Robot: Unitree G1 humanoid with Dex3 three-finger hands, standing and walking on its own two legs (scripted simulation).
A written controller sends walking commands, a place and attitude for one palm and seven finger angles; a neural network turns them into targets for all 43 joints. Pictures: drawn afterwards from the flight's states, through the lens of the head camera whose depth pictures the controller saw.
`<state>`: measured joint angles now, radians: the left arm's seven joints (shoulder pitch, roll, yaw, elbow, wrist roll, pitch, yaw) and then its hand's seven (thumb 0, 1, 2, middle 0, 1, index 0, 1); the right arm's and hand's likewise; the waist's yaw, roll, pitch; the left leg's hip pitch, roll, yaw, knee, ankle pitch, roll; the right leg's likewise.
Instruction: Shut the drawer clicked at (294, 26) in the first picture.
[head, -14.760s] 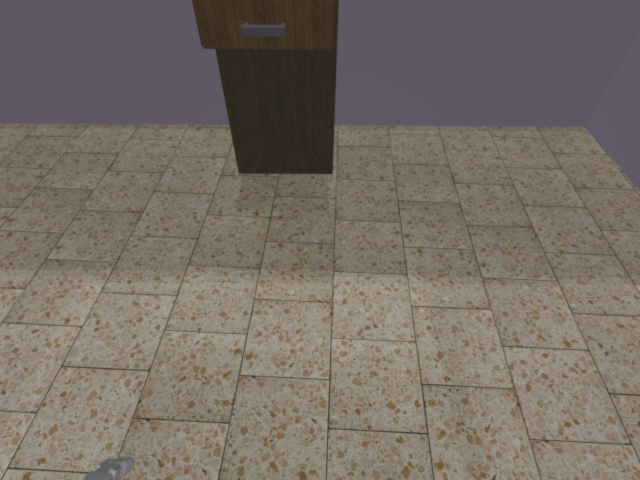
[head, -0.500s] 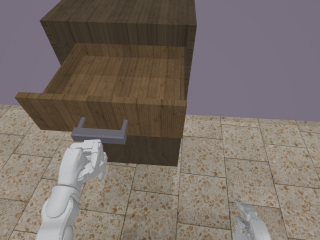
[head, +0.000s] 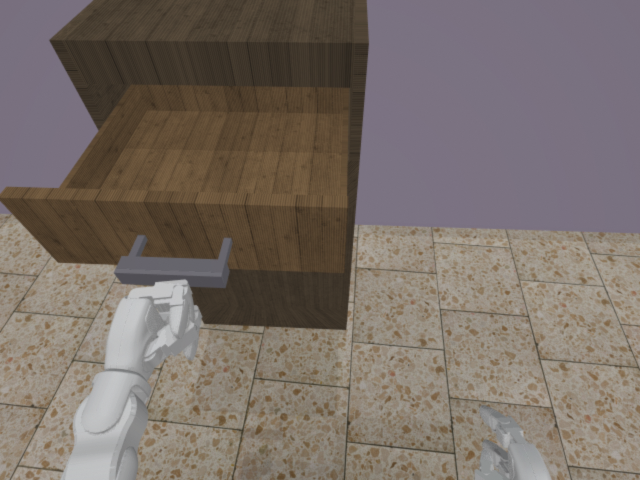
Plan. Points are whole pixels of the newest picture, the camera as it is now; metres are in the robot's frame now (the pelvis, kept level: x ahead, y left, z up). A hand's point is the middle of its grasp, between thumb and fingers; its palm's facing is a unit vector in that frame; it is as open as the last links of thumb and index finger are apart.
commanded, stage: push the drawer shut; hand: left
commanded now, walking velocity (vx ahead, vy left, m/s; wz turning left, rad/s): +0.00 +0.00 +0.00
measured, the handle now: (178, 257) +0.38 +0.20 +0.07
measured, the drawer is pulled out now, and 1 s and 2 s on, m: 0.26 0.17 0.06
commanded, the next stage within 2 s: none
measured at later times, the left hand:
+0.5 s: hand (191, 300) +0.32 +0.17 +0.06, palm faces -0.02 -1.00 -0.05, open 3.0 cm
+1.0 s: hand (208, 252) +0.39 +0.17 +0.06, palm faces -0.03 -1.00 -0.04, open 3.0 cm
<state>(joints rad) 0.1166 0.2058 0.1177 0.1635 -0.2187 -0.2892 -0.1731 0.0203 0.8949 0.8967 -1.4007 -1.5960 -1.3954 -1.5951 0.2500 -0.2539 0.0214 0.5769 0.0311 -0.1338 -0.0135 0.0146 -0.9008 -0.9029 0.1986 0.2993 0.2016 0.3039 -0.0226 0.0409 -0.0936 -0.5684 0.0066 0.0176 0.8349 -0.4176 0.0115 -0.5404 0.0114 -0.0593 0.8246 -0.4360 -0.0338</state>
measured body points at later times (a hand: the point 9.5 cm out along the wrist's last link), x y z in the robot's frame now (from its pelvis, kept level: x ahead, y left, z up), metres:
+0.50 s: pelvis -0.01 -0.01 +0.00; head +0.04 -0.02 +0.45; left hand +0.31 +0.23 +0.07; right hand +0.14 -0.25 -0.11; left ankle +0.00 +0.11 -0.70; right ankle -0.01 -0.10 -0.70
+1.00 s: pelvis -0.02 +0.01 -0.01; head +0.05 +0.01 +0.44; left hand +0.39 +0.22 +0.07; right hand +0.07 -0.25 -0.12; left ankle +0.00 +0.11 -0.70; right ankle -0.01 -0.10 -0.70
